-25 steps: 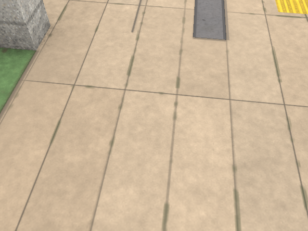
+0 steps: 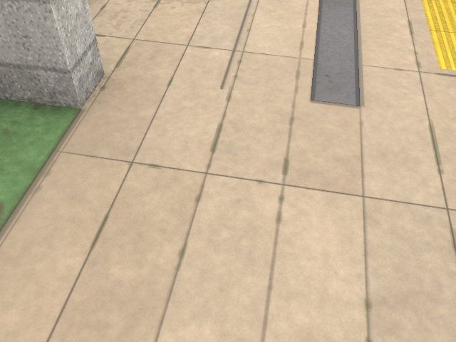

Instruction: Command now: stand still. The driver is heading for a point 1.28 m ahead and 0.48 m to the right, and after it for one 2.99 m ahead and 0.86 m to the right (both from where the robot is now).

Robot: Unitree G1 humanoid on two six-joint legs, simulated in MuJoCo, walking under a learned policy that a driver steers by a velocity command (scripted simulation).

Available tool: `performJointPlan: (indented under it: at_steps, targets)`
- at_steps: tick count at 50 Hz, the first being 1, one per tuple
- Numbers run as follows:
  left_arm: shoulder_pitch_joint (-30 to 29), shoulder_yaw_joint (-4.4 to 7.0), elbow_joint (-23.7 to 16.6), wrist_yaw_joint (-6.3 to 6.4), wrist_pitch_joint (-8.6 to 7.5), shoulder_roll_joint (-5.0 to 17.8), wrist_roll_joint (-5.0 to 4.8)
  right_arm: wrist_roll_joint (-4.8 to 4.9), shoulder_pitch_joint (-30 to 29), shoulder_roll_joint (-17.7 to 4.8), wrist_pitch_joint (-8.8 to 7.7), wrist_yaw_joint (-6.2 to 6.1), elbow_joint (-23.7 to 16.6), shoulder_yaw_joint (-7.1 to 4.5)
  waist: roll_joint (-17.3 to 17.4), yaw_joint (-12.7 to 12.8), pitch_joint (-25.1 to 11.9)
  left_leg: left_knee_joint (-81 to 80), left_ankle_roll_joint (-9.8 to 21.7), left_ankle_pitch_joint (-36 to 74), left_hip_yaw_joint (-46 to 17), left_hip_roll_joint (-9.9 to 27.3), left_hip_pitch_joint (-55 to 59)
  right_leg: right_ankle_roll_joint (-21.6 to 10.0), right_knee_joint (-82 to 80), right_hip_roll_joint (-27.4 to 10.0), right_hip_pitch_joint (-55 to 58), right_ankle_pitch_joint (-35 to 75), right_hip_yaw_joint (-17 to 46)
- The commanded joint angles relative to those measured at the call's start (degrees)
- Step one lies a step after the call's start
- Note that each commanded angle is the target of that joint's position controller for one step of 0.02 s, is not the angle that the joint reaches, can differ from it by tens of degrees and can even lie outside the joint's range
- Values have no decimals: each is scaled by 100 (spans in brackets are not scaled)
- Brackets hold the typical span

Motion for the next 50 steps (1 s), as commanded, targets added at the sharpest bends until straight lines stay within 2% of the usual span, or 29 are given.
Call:
performJointPlan:
  at_steps: [1,9,21,37,38,40,41,42,43,44,46,48,50]
  targets:
    - [344,72,30,8,-73,426,27,36,110,-518,-128,-30,-87,-74,362,98,251,-1004,234,-266,-685,557,-765,4,-370,-632,623,-318,811]
    - [406,13,313,64,-88,288,10,24,396,-403,-107,-34,78,-67,121,-26,309,-881,315,138,-581,527,-417,64,-419,-652,430,-182,800]
    - [596,-11,593,120,-80,154,9,27,505,-244,-115,-59,215,-40,134,-27,336,-829,329,536,-512,516,-237,76,-321,-685,495,163,790]
    - [665,-11,760,153,-64,33,7,23,662,-138,-122,-84,307,-26,129,-33,389,-807,334,737,-483,516,-141,87,-267,-699,562,333,774]
    - [703,-18,781,148,-58,3,12,15,738,-120,-120,-80,331,-23,138,-48,278,-882,355,260,-480,476,-101,81,-280,-639,601,-78,741]
    - [652,36,724,126,-26,86,29,-1,836,-321,-82,-70,327,-118,321,-92,427,-939,533,-1309,-596,392,-241,3,89,-332,317,-1374,510]
    - [598,61,662,99,-13,95,58,-7,878,-436,-51,-57,290,-174,519,-143,622,-1071,694,-2230,-868,505,-341,-42,394,-164,-62,-2030,364]
    - [432,66,553,63,-16,57,92,-2,1057,-513,-33,-47,283,-221,666,-258,899,-1333,885,-2954,-1287,766,-318,-45,788,-37,-614,-2282,225]
    - [236,45,413,21,-45,-72,136,8,1260,-610,-34,-47,312,-271,881,-363,1144,-1662,1115,-3418,-1810,1185,-213,-25,1291,42,-1096,-2126,-13]
    - [65,30,272,-15,-98,-142,198,0,1316,-658,-54,-48,320,-312,989,-411,1356,-1837,1325,-3399,-2206,1563,-212,-35,1720,-136,-1382,-1803,-77]
    - [-163,87,30,-75,-229,6,178,-73,1329,-670,-143,-29,290,-354,863,-406,1390,-1886,1513,-2673,-2388,1798,102,-84,2180,-382,-1902,-1826,92]
    - [-205,143,-119,-142,-357,102,121,-88,1227,-681,-244,-6,235,-385,715,-311,1237,-1695,1446,-1823,-2043,1699,430,-102,1924,-469,-1915,-1815,131]
    - [74,185,-126,-186,-437,57,44,-37,994,-706,-313,12,158,-409,677,-62,1037,-1393,1261,-1140,-1509,1438,85,-118,1223,-311,-952,-1323,-74]
Keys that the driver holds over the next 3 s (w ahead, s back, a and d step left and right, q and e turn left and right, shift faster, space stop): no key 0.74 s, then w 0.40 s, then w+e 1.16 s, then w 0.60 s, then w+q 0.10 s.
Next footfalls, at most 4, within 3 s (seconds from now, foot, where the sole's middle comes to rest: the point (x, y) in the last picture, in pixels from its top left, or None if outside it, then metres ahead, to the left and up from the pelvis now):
1.52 left None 0.53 0.04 -0.78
2.06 right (314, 286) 0.72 -0.24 -0.78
2.62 left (327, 200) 1.08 -0.33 -0.78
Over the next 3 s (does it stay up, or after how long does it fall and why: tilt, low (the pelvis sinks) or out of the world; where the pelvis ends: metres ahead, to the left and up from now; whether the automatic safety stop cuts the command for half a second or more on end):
stays up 1.05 -0.41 0.00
